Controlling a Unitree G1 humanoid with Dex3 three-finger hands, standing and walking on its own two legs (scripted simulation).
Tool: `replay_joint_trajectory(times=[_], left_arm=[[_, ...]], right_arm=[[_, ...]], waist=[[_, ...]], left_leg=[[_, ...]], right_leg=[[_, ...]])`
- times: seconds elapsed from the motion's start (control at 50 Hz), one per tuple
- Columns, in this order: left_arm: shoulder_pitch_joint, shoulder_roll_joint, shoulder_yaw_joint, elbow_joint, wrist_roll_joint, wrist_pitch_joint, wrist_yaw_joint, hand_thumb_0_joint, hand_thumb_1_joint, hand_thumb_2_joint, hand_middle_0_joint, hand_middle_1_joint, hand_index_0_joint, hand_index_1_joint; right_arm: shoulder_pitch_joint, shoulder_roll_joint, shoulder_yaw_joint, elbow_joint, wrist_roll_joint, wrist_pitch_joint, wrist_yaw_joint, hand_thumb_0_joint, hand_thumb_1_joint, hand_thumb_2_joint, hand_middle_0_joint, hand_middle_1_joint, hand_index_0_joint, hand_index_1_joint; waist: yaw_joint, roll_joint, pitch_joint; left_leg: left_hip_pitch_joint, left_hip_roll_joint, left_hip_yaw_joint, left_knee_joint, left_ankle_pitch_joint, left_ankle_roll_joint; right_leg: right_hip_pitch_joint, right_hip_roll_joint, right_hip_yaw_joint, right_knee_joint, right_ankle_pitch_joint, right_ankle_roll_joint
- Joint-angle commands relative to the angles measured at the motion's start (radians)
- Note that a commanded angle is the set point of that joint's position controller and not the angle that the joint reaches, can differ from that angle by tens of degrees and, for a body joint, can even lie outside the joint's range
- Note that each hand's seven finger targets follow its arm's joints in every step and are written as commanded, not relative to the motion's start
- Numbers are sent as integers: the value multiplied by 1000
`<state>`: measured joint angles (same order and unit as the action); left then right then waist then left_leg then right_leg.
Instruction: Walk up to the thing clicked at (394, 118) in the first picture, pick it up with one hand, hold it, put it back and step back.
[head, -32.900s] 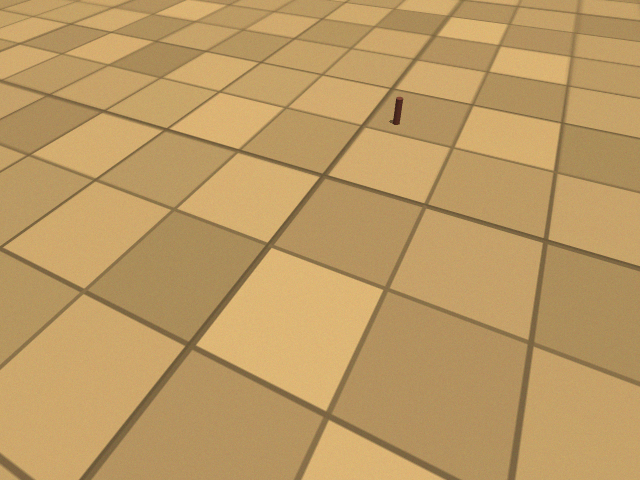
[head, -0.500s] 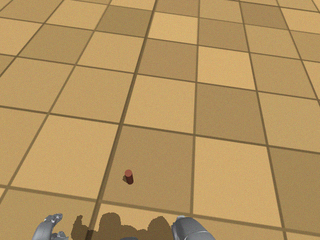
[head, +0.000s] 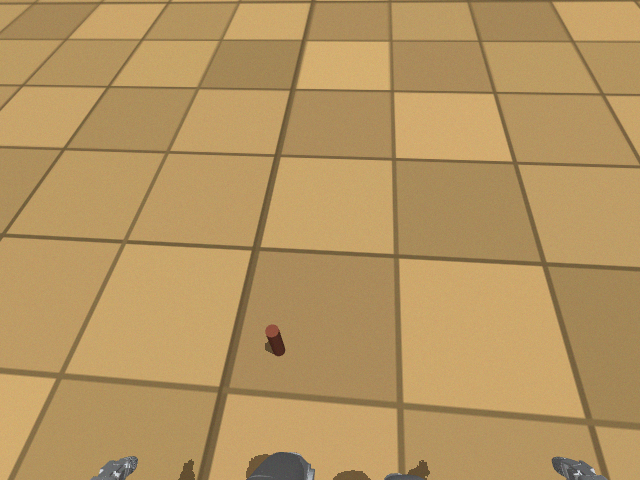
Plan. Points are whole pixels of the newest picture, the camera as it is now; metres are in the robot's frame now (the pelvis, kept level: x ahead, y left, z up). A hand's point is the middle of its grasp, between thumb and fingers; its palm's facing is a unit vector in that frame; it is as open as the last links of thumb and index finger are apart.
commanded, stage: step back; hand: left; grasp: from the side
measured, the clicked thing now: (275, 341) +0.55 +0.20 -0.69
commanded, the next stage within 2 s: none
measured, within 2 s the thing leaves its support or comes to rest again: neither
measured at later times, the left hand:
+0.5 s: hand out of the picture -0.07 +0.28 -0.16, palm faces +0.00 -0.92 -0.38, open 7.3 cm
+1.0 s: hand out of the picture -0.19 +0.23 -0.15, palm faces +0.06 -0.92 -0.39, open 7.3 cm
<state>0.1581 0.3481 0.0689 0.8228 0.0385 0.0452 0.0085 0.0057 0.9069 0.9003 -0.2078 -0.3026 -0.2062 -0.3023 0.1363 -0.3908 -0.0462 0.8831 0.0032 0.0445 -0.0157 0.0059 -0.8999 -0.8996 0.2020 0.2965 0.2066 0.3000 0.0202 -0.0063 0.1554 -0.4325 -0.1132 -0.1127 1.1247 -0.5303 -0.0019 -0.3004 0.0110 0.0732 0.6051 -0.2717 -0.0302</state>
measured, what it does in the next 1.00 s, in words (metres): walks backwards: left foot, then right foot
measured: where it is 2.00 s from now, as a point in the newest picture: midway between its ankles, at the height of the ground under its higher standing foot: outside the picture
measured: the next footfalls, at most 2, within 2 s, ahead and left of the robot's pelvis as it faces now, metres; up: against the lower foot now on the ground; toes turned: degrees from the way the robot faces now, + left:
left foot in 0.18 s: -0.04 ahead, +0.13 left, +0.00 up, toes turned +1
right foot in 0.60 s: -0.17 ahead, -0.17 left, +0.00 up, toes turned +2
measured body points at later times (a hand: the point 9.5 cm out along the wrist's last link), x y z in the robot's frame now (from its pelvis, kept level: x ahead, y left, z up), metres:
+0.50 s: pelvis -0.15 +0.00 +0.00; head -0.09 +0.03 +0.44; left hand -0.07 +0.33 -0.14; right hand -0.02 -0.31 -0.09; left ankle -0.08 +0.13 -0.73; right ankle -0.20 -0.17 -0.67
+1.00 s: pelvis -0.33 -0.05 -0.02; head -0.26 -0.02 +0.43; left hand -0.20 +0.28 -0.13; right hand -0.25 -0.35 -0.13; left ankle -0.33 +0.07 -0.73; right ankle -0.23 -0.16 -0.72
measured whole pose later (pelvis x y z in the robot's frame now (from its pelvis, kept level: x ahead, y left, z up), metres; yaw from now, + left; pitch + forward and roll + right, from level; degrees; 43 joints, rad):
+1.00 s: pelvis -0.33 -0.05 -0.02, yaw +3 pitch -3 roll +3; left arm 0.09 0.40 0.09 0.74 0.03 0.08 0.02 0.00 0.91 0.90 -0.21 -0.30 -0.20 -0.30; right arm 0.22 -0.35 -0.03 0.88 -0.04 0.03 -0.01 0.01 -0.90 -0.90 0.20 0.30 0.21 0.30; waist 0.01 -0.09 0.21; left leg -0.26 -0.07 0.00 0.67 -0.35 0.01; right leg -0.47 -0.05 0.05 0.82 -0.35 -0.01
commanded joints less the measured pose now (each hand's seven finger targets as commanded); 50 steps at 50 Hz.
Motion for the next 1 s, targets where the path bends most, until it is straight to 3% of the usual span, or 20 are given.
replay_joint_trajectory(times=[0.0, 0.08, 0.14, 0.18, 0.2, 0.22, 0.28, 0.42, 0.56, 0.58, 0.6, 0.62, 0.64, 0.72, 0.84, 0.9, 0.92, 0.94, 0.96, 0.98], left_arm=[[-18, 226, 65, -122, 4, -24, 20, 0, 900, 900, -200, -300, -200, -300], [-5, 242, 68, -141, 0, -8, 19, 0, 900, 900, -200, -300, -200, -300], [-31, 248, 61, -156, -18, 14, 6, 0, 900, 900, -200, -300, -200, -300], [-18, 184, 47, -168, -21, 15, 3, 0, 900, 900, -200, -300, -200, -300], [-92, 234, 72, -172, -9, 12, 19, 0, 900, 900, -200, -300, -200, -300], [-109, 261, 78, -162, -1, 11, 21, 0, 900, 900, -200, -300, -200, -300], [38, 229, 80, -99, -27, 11, 8, 0, 900, 900, -200, -300, -200, -300], [31, 213, 75, -110, -12, -1, 5, 0, 900, 900, -200, -300, -200, -300], [201, 212, 81, -5, -8, -13, -9, 0, 900, 900, -200, -300, -200, -300], [202, 249, 90, -6, 2, -16, -10, 0, 900, 900, -200, -300, -200, -300], [190, 337, 113, -27, 17, -19, -13, 0, 900, 900, -200, -300, -200, -300], [73, 452, 130, -84, 19, -11, -12, 0, 900, 900, -200, -300, -200, -300], [-30, 430, 126, -117, 11, -15, -4, 0, 900, 900, -200, -300, -200, -300], [-109, 273, 91, -128, 11, -19, 4, 0, 900, 900, -200, -300, -200, -300], [21, 246, 84, -137, 13, -9, 26, 0, 900, 900, -200, -300, -200, -300], [-2, 252, 70, -151, -13, 16, 16, 0, 900, 900, -200, -300, -200, -300], [14, 221, 54, -159, -15, 24, 13, 0, 900, 900, -200, -300, -200, -300], [41, 178, 45, -163, -21, 26, 10, 0, 900, 900, -200, -300, -200, -300], [-53, 224, 64, -175, -22, 25, 21, 0, 900, 900, -200, -300, -200, -300], [-95, 258, 73, -174, -12, 25, 25, 0, 900, 900, -200, -300, -200, -300]], right_arm=[[48, -173, -37, -70, 4, -31, -24, 0, -900, -900, 200, 300, 200, 300], [77, -165, -44, -80, -10, -42, -24, 0, -900, -900, 200, 300, 200, 300], [133, -170, -61, -50, -26, -48, -18, 0, -900, -900, 200, 300, 200, 300], [96, -319, -97, -72, -56, -51, -14, 0, -900, -900, 200, 300, 200, 300], [61, -393, -110, -93, -42, -49, -8, 0, -900, -900, 200, 300, 200, 300], [3, -373, -110, -104, -41, -59, -16, 0, -900, -900, 200, 300, 200, 300], [-74, -237, -68, -124, -47, -62, -20, 0, -900, -900, 200, 300, 200, 300], [53, -245, -84, -132, -29, -57, -25, 0, -900, -900, 200, 300, 200, 300], [-47, -272, -82, -175, -23, -20, -15, 0, -900, -900, 200, 300, 200, 300], [-46, -240, -73, -178, -14, -15, -12, 0, -900, -900, 200, 300, 200, 300], [-39, -181, -57, -195, -7, -15, -15, 0, -900, -900, 200, 300, 200, 300], [-61, -195, -76, -196, -8, -15, -37, 0, -900, -900, 200, 300, 200, 300], [-32, -244, -94, -168, -7, -15, -39, 0, -900, -900, 200, 300, 200, 300], [76, -190, -58, -100, 0, -26, -28, 0, -900, -900, 200, 300, 200, 300], [79, -160, -42, -121, -19, -51, -28, 0, -900, -900, 200, 300, 200, 300], [161, -166, -57, -75, -31, -59, -24, 0, -900, -900, 200, 300, 200, 300], [158, -204, -71, -75, -43, -57, -24, 0, -900, -900, 200, 300, 200, 300], [129, -298, -92, -87, -57, -52, -24, 0, -900, -900, 200, 300, 200, 300], [99, -395, -102, -110, -48, -45, -14, 0, -900, -900, 200, 300, 200, 300], [40, -399, -110, -123, -50, -54, -22, 0, -900, -900, 200, 300, 200, 300]], waist=[[13, -122, -178], [8, -208, -250], [-33, -145, -242], [-26, 196, -214], [-84, 266, -168], [-66, 231, -123], [42, 109, -124], [-44, 159, -200], [25, 199, -260], [29, 117, -233], [32, -137, -187], [64, -321, -139], [17, -301, -60], [-41, -176, -73], [30, -225, -221], [-2, -162, -263], [4, -93, -261], [22, 143, -249], [-38, 239, -209], [-44, 245, -157]], left_leg=[[-55, 7, 12, -96, 7, -22], [32, 92, 67, -451, 40, -13], [231, 76, 115, -740, 369, 4], [343, 409, -345, -805, 441, 134], [129, 563, -469, -846, 465, 298], [43, 580, -490, -852, 455, 323], [199, 335, -102, -726, 668, 185], [401, 384, -102, -638, 738, 268], [149, 317, -47, -522, 500, 154], [28, 248, -37, -459, 337, 99], [-169, 74, -5, -286, 77, 36], [-84, 20, 7, -29, -109, -4], [-6, 76, -57, 87, -78, -2], [-63, -7, -29, 111, 91, -8], [-68, 94, 51, -389, 16, -10], [152, 71, 136, -764, 336, 4], [257, 141, 10, -753, 420, 31], [347, 361, -282, -758, 562, 117], [147, 530, -444, -794, 563, 284], [21, 579, -514, -823, 541, 335]], right_leg=[[217, -179, 169, -127, 519, -188], [308, -210, 176, -67, 514, -174], [136, -145, 129, 17, 306, -94], [-229, 58, 36, 255, -193, -6], [-169, 92, 83, 468, -382, 24], [-138, 60, 158, 618, -350, 20], [-235, 113, 161, 683, -203, 9], [-218, 60, 90, 463, -249, 78], [162, 19, -70, -169, 21, 19], [193, -24, 36, -176, 9, -6], [179, -216, 351, -247, -68, -76], [-130, -416, 543, -343, -121, -259], [-296, -445, 565, -386, -177, -274], [-95, -180, 122, -192, 130, -134], [311, -245, 156, -51, 437, -170], [221, -194, 90, 101, 422, -116], [55, -154, 81, 143, 266, -69], [-187, -20, -12, 308, -66, -11], [-169, 44, 9, 471, -368, 18], [-119, 15, 112, 610, -378, 18]])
